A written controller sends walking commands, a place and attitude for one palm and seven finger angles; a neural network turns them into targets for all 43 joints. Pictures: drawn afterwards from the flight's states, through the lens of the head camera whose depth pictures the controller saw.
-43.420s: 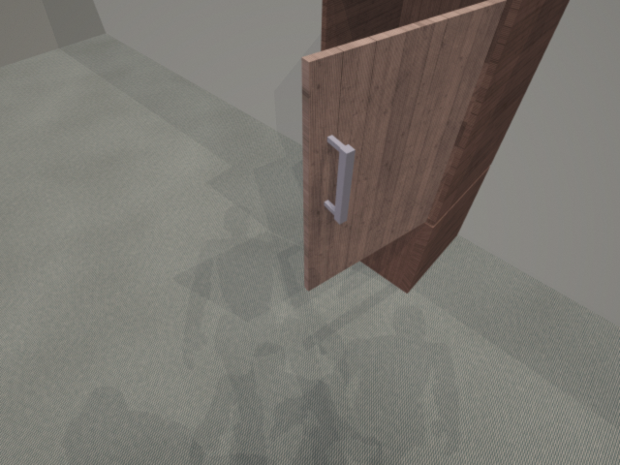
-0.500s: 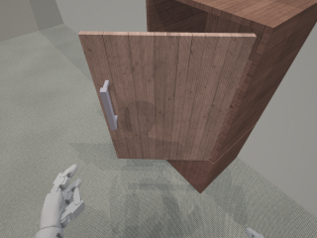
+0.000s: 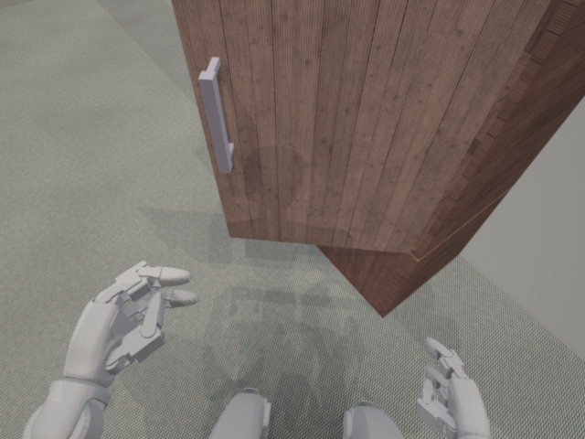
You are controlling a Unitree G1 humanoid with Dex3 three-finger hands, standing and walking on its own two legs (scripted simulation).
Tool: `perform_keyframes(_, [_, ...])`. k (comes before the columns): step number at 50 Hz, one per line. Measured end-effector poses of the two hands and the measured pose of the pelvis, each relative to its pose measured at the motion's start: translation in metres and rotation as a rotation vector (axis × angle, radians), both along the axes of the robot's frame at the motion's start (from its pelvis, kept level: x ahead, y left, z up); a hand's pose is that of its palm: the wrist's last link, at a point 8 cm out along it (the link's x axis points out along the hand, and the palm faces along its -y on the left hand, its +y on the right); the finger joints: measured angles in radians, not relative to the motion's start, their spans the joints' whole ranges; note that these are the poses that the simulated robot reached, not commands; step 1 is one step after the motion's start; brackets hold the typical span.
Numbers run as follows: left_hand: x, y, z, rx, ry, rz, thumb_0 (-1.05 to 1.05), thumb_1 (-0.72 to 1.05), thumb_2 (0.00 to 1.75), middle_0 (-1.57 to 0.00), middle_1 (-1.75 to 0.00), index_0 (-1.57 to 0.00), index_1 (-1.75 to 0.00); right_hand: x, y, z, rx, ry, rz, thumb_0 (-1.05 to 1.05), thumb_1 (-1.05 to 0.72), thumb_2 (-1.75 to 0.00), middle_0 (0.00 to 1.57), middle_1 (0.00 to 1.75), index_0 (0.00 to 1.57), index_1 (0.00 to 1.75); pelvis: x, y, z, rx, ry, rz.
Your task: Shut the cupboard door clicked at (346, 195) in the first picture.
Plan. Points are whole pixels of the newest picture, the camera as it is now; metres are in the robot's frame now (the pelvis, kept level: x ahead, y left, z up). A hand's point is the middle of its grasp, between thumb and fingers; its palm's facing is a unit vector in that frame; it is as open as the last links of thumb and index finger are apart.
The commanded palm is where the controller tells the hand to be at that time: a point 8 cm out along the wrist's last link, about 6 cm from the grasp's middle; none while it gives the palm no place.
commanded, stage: raise the hand and make a fist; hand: left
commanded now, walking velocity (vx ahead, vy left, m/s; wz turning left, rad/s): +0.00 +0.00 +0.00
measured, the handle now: (220, 119) +0.53 +0.16 +0.12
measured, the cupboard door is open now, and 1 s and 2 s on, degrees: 47 47 47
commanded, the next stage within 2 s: bring the fist close to the handle in 1.24 s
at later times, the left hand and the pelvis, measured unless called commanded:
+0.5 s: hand (140, 309) +0.24 +0.19 +0.10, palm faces -0.01 -1.00 -0.06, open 3.1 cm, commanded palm +0.21 +0.24 +0.11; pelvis +0.03 +0.01 +0.03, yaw +0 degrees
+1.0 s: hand (144, 283) +0.26 +0.19 +0.13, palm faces -0.03 -1.00 -0.04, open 3.1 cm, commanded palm +0.23 +0.24 +0.13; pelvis +0.03 +0.00 +0.05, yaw +0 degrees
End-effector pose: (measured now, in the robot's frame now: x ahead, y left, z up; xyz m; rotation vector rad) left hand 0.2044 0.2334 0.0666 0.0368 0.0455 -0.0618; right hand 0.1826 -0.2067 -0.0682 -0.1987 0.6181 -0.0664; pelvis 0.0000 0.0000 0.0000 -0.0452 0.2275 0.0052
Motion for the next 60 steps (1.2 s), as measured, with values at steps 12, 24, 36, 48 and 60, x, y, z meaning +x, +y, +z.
perform_keyframes(12, [0.003, 0.014, 0.019, 0.020, -0.015, 0.059, 0.01, 0.91, 0.90, -0.87, -1.03, -0.86, -1.03, -0.020, -0.020, 0.013, -0.064, 0.072, -0.055, 0.01, -0.90, -0.90, 0.21, 0.30, 0.20, 0.30, 0.015, 0.009, 0.015, 0.007, -0.009, -0.008])
perform_keyframes(24, [0.011, 0.013, 0.037, 0.019, -0.038, 0.052, 0.02, 0.90, 0.90, -1.09, -1.27, -1.09, -1.27, 0.017, -0.014, 0.039, -0.061, -0.018, -0.022, 0.01, -0.90, -0.90, 0.20, 0.30, 0.20, 0.30, 0.025, 0.009, 0.026, 0.006, -0.036, -0.002])
perform_keyframes(36, [0.022, 0.012, 0.055, 0.022, -0.041, 0.046, 0.01, 0.90, 0.90, -1.27, -1.46, -1.26, -1.46, 0.021, -0.006, 0.045, -0.018, -0.014, 0.010, 0.01, -0.90, -0.90, 0.20, 0.30, 0.20, 0.30, 0.029, 0.003, 0.036, 0.009, -0.067, 0.002])
perform_keyframes(48, [0.032, 0.008, 0.065, 0.011, -0.039, 0.038, 0.01, 0.90, 0.90, -1.30, -1.50, -1.29, -1.50, 0.003, -0.025, 0.046, -0.032, 0.023, -0.027, 0.01, -0.90, -0.90, 0.20, 0.30, 0.20, 0.30, 0.029, -0.002, 0.045, 0.021, -0.092, -0.003])
perform_keyframes(60, [0.028, 0.004, 0.064, 0.017, -0.050, 0.042, 0.02, 0.90, 0.90, -1.30, -1.50, -1.30, -1.50, 0.004, -0.030, 0.047, -0.037, 0.011, -0.031, 0.01, -0.90, -0.90, 0.20, 0.30, 0.20, 0.30, 0.028, -0.003, 0.045, 0.026, -0.095, -0.006])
